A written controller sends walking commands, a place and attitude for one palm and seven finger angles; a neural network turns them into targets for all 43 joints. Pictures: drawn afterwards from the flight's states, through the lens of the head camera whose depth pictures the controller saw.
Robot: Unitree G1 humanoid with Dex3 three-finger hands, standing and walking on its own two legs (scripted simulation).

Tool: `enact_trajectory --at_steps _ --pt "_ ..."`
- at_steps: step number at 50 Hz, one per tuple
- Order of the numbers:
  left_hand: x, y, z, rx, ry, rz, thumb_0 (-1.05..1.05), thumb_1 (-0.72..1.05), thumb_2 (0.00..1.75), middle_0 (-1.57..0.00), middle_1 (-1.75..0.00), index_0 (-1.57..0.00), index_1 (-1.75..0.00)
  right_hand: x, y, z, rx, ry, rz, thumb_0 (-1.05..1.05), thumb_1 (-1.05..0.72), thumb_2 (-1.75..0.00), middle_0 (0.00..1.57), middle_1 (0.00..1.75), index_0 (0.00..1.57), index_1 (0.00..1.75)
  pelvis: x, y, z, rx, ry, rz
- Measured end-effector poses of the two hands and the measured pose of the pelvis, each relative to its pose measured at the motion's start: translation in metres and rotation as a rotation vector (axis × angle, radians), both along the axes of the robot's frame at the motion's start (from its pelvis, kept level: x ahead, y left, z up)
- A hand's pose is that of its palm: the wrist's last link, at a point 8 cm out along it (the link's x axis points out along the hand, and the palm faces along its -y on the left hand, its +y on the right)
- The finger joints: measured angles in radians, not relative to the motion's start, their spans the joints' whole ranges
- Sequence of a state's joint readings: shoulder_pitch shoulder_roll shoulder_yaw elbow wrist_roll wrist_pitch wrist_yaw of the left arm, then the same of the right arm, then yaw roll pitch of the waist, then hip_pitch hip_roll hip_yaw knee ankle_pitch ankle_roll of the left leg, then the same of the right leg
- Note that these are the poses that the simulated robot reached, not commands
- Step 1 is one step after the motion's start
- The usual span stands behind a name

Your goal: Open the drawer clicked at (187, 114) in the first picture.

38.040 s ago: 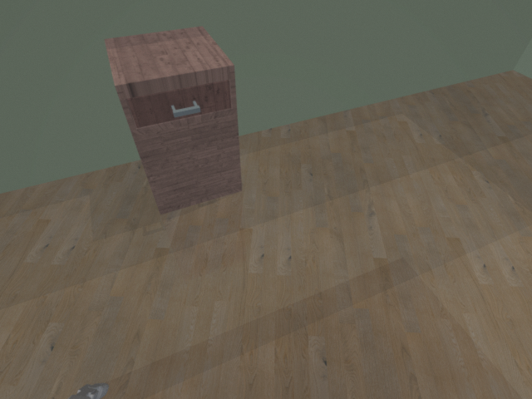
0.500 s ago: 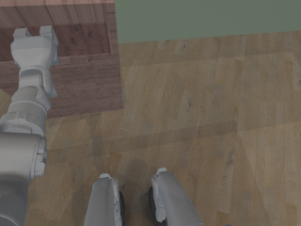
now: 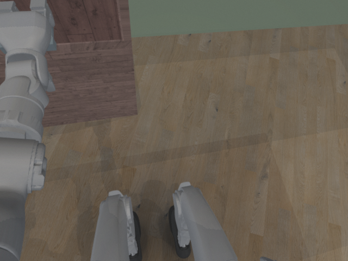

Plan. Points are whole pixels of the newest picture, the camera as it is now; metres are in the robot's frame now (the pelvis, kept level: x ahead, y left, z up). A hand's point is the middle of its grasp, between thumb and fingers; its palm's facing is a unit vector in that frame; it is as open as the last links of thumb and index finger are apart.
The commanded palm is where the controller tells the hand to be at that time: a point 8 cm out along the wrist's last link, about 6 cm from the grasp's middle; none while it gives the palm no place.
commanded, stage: lower the fingers behind the handle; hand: left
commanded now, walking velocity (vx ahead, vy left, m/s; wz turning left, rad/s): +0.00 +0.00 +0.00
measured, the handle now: (28, 37) +0.61 +0.26 +0.01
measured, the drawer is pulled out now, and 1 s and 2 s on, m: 0.00 0.00 0.00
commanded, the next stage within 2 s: lift the hand off the handle in 0.12 s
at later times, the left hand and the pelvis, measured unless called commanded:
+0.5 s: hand (37, 48) +0.58 +0.23 +0.02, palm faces +0.01 +0.01 -1.00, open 13.7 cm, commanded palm +0.58 +0.21 +0.03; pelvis +0.00 +0.00 +0.00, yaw +0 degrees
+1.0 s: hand (34, 47) +0.57 +0.23 +0.03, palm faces -0.08 +0.00 -1.00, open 13.7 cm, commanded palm +0.58 +0.21 +0.07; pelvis +0.01 +0.00 +0.04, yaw +0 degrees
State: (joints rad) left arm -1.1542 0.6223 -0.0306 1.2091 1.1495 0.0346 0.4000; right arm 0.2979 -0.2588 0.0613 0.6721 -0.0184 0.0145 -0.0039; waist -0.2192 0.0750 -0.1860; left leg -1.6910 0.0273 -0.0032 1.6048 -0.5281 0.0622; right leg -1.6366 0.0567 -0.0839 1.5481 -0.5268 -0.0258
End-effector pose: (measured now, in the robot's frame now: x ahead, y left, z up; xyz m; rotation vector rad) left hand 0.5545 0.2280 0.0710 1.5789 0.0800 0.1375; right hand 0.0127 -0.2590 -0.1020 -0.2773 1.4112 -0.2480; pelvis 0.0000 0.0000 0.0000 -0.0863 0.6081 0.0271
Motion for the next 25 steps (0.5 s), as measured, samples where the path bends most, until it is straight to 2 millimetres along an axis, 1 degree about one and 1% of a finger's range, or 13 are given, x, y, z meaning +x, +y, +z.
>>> enact_trajectory --at_steps 7,15,20,25 --pt "0.000 0.000 0.003 -0.001 0.042 0.005 0.00 -0.49 0.30 -0.32 -1.21 -0.27 -1.34 -0.010 0.003 0.003 -0.010 -0.007 -0.011 0.00 -0.91 -0.90 0.20 0.30 0.20 0.30 -0.004 0.001 0.000 0.000 -0.007 0.002" --pt "0.000 0.001 0.002 0.000 0.037 -0.014 0.00 -0.49 0.30 -0.32 -1.21 -0.27 -1.33 -0.023 0.001 0.003 -0.026 0.014 -0.026 0.00 -0.91 -0.90 0.20 0.30 0.20 0.30 -0.006 0.002 -0.003 -0.003 -0.005 0.000" --pt "0.001 0.002 0.002 0.001 0.030 -0.018 0.00 -0.49 0.30 -0.33 -1.22 -0.29 -1.33 -0.026 0.003 0.004 -0.019 0.032 -0.024 0.00 -0.91 -0.90 0.20 0.30 0.20 0.30 -0.006 0.002 -0.001 -0.003 -0.001 0.001" --pt "0.001 0.002 0.003 0.000 0.029 -0.021 0.00 -0.49 0.30 -0.34 -1.23 -0.29 -1.32 -0.023 0.004 0.005 -0.015 0.035 -0.017 0.00 -0.91 -0.90 0.20 0.30 0.20 0.30 -0.004 0.001 0.001 -0.002 0.002 0.002"
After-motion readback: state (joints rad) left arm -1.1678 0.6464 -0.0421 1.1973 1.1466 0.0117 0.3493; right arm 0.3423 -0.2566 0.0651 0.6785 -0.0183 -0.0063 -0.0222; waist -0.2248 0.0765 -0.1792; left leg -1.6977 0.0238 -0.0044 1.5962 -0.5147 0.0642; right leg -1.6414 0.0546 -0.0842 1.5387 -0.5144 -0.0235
